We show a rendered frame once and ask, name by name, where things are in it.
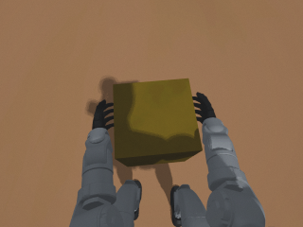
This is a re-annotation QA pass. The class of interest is robot right shin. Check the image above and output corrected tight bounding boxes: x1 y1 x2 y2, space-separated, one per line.
174 184 190 218

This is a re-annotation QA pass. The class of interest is robot left upper arm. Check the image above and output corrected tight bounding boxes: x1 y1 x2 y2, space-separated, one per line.
69 203 124 227

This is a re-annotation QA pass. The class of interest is right robot thigh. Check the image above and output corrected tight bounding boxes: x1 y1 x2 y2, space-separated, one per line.
173 188 210 227

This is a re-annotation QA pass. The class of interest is left robot hand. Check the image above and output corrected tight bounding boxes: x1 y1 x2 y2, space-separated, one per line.
92 99 115 130

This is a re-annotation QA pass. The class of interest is robot right upper arm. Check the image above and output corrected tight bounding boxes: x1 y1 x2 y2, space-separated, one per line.
205 187 265 227

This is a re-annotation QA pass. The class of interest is right robot hand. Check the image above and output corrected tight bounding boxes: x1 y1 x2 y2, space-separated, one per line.
192 92 216 124

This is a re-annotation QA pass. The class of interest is right robot forearm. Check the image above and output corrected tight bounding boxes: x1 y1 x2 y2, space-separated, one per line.
202 117 266 224

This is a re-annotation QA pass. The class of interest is carton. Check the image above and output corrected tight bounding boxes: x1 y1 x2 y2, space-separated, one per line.
113 79 203 167

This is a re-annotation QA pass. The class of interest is left robot forearm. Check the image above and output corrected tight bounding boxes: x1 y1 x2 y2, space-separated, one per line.
70 128 116 223

